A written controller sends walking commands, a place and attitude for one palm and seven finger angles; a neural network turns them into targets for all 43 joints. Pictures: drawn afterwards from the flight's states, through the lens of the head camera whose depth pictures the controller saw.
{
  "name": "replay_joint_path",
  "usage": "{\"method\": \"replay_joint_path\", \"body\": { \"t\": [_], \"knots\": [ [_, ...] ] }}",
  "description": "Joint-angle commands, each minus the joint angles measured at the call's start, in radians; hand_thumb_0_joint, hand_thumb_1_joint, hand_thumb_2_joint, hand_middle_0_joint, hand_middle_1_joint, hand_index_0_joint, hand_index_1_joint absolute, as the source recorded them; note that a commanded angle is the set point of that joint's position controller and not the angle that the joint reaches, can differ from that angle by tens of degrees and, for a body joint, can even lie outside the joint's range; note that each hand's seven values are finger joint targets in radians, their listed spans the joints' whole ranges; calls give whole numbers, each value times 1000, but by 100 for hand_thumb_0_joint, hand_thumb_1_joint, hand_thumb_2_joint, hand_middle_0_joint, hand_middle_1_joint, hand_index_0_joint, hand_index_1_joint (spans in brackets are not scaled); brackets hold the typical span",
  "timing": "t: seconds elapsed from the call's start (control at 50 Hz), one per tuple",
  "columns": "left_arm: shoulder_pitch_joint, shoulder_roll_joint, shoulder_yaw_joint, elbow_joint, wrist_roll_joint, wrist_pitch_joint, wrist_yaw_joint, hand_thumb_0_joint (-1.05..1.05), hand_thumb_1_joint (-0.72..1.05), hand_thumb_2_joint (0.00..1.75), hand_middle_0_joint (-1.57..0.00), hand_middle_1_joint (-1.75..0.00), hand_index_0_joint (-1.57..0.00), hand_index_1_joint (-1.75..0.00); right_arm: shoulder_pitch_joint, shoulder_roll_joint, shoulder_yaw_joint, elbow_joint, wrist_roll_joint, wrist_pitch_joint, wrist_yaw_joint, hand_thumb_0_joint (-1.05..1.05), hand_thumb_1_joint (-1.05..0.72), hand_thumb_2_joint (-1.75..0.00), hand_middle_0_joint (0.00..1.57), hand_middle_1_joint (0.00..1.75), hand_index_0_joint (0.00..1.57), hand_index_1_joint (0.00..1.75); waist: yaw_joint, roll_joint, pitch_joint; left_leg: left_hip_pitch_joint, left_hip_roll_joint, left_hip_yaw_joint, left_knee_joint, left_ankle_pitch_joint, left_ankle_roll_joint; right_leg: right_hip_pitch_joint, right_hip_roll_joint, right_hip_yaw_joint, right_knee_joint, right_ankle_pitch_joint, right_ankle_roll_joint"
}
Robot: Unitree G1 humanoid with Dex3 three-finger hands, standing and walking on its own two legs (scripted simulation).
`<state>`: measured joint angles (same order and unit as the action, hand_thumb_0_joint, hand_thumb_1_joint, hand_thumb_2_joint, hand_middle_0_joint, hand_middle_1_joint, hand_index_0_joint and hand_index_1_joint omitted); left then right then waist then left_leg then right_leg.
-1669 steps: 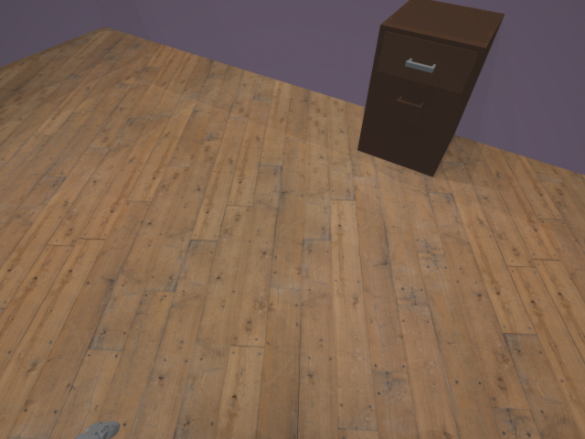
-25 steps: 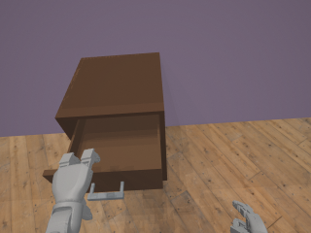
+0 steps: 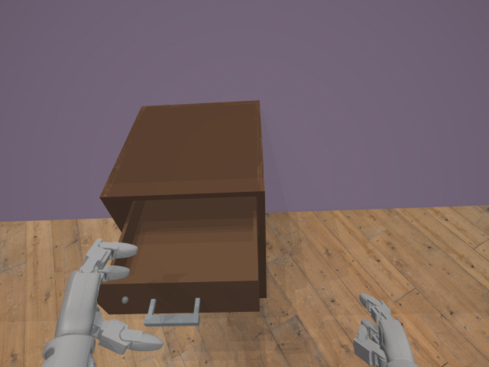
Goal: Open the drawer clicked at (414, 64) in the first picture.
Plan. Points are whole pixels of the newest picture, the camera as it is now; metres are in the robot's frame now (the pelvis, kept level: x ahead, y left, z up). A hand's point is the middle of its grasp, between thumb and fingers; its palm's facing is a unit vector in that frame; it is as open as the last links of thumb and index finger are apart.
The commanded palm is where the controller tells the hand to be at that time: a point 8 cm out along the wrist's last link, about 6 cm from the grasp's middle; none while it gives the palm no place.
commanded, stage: draw the hand back to the body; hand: left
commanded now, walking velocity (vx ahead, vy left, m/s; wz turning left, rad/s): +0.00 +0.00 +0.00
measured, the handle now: (173, 311) +0.28 +0.21 -0.20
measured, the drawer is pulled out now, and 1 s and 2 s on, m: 0.23 0.23 0.23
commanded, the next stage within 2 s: step back with the hand held close in 0.86 s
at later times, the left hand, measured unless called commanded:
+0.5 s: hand (73, 266) +0.20 +0.24 +0.15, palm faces +0.35 -0.84 -0.41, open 10.0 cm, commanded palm +0.15 +0.28 +0.18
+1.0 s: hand (52, 268) +0.19 +0.25 +0.17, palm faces +0.39 -0.83 -0.41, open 7.5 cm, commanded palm +0.14 +0.29 +0.19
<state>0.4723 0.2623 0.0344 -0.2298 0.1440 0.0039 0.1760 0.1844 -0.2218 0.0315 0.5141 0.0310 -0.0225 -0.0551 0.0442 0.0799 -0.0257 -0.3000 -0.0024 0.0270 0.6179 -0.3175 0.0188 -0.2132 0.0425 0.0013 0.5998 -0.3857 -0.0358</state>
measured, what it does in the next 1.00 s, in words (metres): stands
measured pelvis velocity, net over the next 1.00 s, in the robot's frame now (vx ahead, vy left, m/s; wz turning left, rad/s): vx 0.01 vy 0.01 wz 0.00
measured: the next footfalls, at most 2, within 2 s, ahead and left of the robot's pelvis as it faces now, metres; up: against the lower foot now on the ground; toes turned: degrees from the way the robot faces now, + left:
none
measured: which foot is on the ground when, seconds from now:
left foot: down 0.00-1.00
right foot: down 0.00-1.00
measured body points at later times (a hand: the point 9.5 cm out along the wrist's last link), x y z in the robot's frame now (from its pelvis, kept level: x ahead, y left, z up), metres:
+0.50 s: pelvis +0.02 +0.01 +0.01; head +0.01 -0.02 +0.46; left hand +0.18 +0.28 +0.17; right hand +0.21 -0.22 -0.07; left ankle +0.01 +0.11 -0.73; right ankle -0.04 -0.10 -0.73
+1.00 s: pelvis +0.01 +0.01 +0.02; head +0.00 -0.01 +0.47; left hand +0.16 +0.29 +0.19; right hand +0.20 -0.21 -0.07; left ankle +0.01 +0.11 -0.73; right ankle -0.04 -0.10 -0.73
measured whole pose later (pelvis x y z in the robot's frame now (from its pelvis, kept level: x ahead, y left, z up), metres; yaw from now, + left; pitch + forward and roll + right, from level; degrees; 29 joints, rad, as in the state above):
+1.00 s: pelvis +0.01 +0.01 +0.02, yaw +0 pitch -2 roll -1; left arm 0.57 0.33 0.28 -0.49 -0.07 -0.09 0.11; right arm 0.18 -0.22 0.01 0.61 0.02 -0.08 -0.07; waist 0.06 0.07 0.00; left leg -0.16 -0.01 0.03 0.42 -0.23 0.03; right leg -0.04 0.04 0.00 0.35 -0.27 -0.03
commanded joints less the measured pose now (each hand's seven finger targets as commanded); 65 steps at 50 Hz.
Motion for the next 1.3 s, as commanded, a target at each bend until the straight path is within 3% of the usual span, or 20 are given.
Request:
{"method": "replay_joint_path", "body": {
  "t": [0.0,0.02,0.12,0.18,0.22,0.28,0.4,0.46,0.5,0.64,0.8,0.94,0.96,0.98,1.02,1.04,1.18,1.2,1.24,1.28],
  "knots": [
    [-80,224,216,-315,-172,-107,-1,0,-22,42,-28,-102,-28,-102,-98,-98,-20,-134,-18,-106,-47,0,-90,-90,20,30,20,30,-11,-26,-33,206,19,-4,-119,230,23,-60,-48,-5,-215,311,15],
    [-40,174,185,-308,-186,-104,-8,0,-18,43,-28,-100,-28,-100,-91,-87,-22,-130,-14,-111,-46,0,-90,-90,20,30,20,30,-23,-13,-9,200,25,-6,-133,231,18,-50,-51,-8,-212,312,16],
    [53,152,201,-323,-206,-112,-33,0,-1,51,-26,-88,-26,-88,-98,-89,-35,-107,-12,-119,-35,0,-90,-90,20,30,20,30,-14,-6,-38,232,32,-3,-161,314,14,11,-52,-16,-225,389,17],
    [61,176,228,-372,-204,-125,-39,0,9,55,-26,-82,-26,-82,-108,-102,-44,-98,-15,-123,-29,0,-90,-90,20,30,20,30,-3,-27,-86,260,31,0,-164,368,17,31,-49,-17,-235,441,19],
    [75,166,224,-388,-211,-123,-43,0,17,58,-25,-77,-25,-77,-112,-98,-50,-97,-13,-123,-29,0,-90,-90,20,30,20,30,-13,-59,-72,258,37,-7,-170,388,15,43,-48,-22,-234,455,21],
    [73,202,276,-401,-206,-130,-41,0,27,63,-25,-70,-25,-70,-118,-104,-56,-84,-18,-120,-30,0,-90,-90,20,30,20,30,-1,-78,-90,277,29,1,-172,406,19,42,-44,-23,-251,483,24],
    [71,238,341,-430,-212,-137,-40,0,48,72,-23,-57,-23,-57,-133,-96,-59,-78,-16,-113,-31,0,-90,-90,20,30,20,30,7,-43,-70,284,27,6,-187,404,14,47,-40,-17,-283,480,21],
    [67,218,331,-467,-220,-139,-41,0,58,76,-22,-50,-22,-50,-132,-90,-55,-84,-11,-113,-27,0,-90,-90,20,30,20,30,1,-15,-70,280,37,-10,-199,415,9,66,-45,-22,-258,459,20],
    [59,249,373,-471,-217,-146,-40,0,65,80,-22,-46,-22,-46,-138,-97,-59,-75,-16,-115,-26,0,-90,-90,20,30,20,30,10,-14,-69,292,32,-3,-198,405,9,51,-36,-21,-292,459,18],
    [66,207,352,-400,-222,-137,-50,0,90,90,-20,-30,-20,-30,-143,-102,-63,-70,-19,-95,-21,0,-90,-90,20,30,20,30,4,-72,-34,280,35,-3,-213,372,12,40,-34,-25,-298,433,24],
    [21,249,372,-476,-218,-149,-41,0,90,90,-20,-30,-20,-30,-152,-98,-55,-78,-20,-112,-25,0,-90,-90,20,30,20,30,10,-4,-43,286,29,-11,-224,320,7,40,-33,-13,-322,364,16],
    [54,228,363,-446,-220,-156,-40,0,90,90,-20,-30,-20,-30,-148,-98,-58,-68,-18,-120,-23,0,-90,-90,20,30,20,30,11,-28,-37,277,33,-16,-230,309,6,41,-32,-20,-312,345,15],
    [-104,396,525,-580,-206,-202,-26,0,90,90,-20,-30,-20,-30,-123,-113,-57,-116,-15,-103,-26,0,-90,-90,20,30,20,30,-21,-36,62,201,42,-48,-209,253,22,-32,-67,112,-344,436,15],
    [-3,299,467,-457,-202,-213,-39,0,90,90,-20,-30,-20,-30,-118,-106,-60,-76,-27,-89,-20,0,-90,-90,20,30,20,30,-30,-98,57,184,32,-51,-182,225,28,-32,-81,107,-352,438,18],
    [72,244,420,-431,-197,-221,-53,0,90,90,-20,-30,-20,-30,-136,-107,-71,-94,-20,-81,-10,0,-90,-90,20,30,20,30,-31,-71,14,206,35,-32,-182,234,24,-40,-98,128,-341,462,19],
    [117,212,388,-412,-195,-225,-59,0,90,90,-20,-30,-20,-30,-127,-114,-70,-93,-24,-69,-2,0,-90,-90,20,30,20,30,-30,-65,-13,196,38,-34,-191,250,28,-17,-90,96,-328,438,24],
    [204,271,437,-531,-189,-238,-33,0,90,90,-20,-30,-20,-30,-122,-110,-92,-131,-25,-35,-10,0,-90,-90,20,30,20,30,-35,-87,-133,187,78,-44,-193,481,27,45,-61,37,-230,515,40],
    [210,300,457,-560,-189,-240,-26,0,90,90,-20,-30,-20,-30,-129,-118,-94,-132,-24,-33,-14,0,-90,-90,20,30,20,30,-34,-34,-147,180,87,-44,-190,512,30,55,-62,41,-212,525,37],
    [246,291,459,-588,-192,-241,-13,0,90,90,-20,-30,-20,-30,-109,-110,-92,-141,-29,-35,-17,0,-90,-90,20,30,20,30,-34,-3,-172,163,107,-61,-187,571,28,64,-46,21,-160,477,37],
    [265,294,465,-610,-196,-241,2,0,90,90,-20,-30,-20,-30,-100,-105,-95,-142,-36,-48,-23,0,-90,-90,20,30,20,30,-36,17,-176,137,143,-86,-193,594,34,37,-30,9,-104,333,40]
  ]
}}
